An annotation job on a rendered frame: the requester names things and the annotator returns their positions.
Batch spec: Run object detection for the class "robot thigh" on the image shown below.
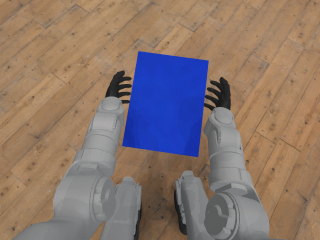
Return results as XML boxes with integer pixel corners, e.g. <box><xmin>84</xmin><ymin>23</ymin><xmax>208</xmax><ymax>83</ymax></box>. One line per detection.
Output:
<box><xmin>175</xmin><ymin>175</ymin><xmax>215</xmax><ymax>240</ymax></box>
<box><xmin>99</xmin><ymin>181</ymin><xmax>142</xmax><ymax>240</ymax></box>

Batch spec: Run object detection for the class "left robot upper arm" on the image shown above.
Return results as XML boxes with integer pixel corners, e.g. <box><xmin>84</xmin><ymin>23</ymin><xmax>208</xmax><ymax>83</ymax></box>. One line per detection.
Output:
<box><xmin>12</xmin><ymin>174</ymin><xmax>117</xmax><ymax>240</ymax></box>

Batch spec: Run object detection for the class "right robot upper arm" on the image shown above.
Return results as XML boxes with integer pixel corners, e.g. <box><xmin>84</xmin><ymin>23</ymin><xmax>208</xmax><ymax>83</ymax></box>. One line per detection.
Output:
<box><xmin>204</xmin><ymin>191</ymin><xmax>288</xmax><ymax>240</ymax></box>

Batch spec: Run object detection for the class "robot left thigh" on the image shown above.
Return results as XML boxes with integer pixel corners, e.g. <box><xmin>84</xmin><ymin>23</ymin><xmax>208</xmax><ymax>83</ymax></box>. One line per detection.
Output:
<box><xmin>99</xmin><ymin>181</ymin><xmax>142</xmax><ymax>240</ymax></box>

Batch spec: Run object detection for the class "carton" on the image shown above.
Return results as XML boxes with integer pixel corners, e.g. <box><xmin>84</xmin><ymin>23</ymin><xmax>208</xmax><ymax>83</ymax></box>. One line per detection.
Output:
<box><xmin>122</xmin><ymin>51</ymin><xmax>209</xmax><ymax>157</ymax></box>

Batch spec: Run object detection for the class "robot right hand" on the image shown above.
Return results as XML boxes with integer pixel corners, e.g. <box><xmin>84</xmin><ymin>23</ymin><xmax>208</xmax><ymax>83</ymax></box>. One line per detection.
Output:
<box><xmin>204</xmin><ymin>77</ymin><xmax>231</xmax><ymax>111</ymax></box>

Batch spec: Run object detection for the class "robot right thigh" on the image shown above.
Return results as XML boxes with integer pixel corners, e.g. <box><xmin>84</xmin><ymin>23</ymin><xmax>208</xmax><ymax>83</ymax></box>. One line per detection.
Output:
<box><xmin>175</xmin><ymin>175</ymin><xmax>215</xmax><ymax>240</ymax></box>

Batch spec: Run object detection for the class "robot left hand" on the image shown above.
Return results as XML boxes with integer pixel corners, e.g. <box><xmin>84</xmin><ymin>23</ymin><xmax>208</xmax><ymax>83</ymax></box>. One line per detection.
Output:
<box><xmin>105</xmin><ymin>70</ymin><xmax>132</xmax><ymax>104</ymax></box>

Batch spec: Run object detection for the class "robot right forearm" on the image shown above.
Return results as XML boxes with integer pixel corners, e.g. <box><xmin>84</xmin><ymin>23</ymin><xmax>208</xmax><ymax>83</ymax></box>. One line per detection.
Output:
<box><xmin>203</xmin><ymin>107</ymin><xmax>263</xmax><ymax>206</ymax></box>

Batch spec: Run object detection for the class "robot left forearm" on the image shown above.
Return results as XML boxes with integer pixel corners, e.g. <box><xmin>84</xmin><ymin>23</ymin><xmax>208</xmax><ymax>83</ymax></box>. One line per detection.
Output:
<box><xmin>53</xmin><ymin>96</ymin><xmax>125</xmax><ymax>213</ymax></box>

